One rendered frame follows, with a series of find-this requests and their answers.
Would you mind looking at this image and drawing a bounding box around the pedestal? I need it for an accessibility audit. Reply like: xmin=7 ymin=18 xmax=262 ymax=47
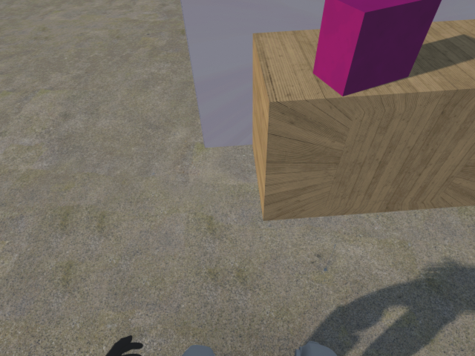
xmin=252 ymin=19 xmax=475 ymax=221

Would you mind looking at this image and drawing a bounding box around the robot left hand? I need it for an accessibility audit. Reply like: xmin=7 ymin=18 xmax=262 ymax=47
xmin=106 ymin=335 xmax=143 ymax=356

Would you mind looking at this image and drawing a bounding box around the carton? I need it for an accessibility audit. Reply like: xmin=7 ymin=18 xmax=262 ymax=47
xmin=313 ymin=0 xmax=441 ymax=96

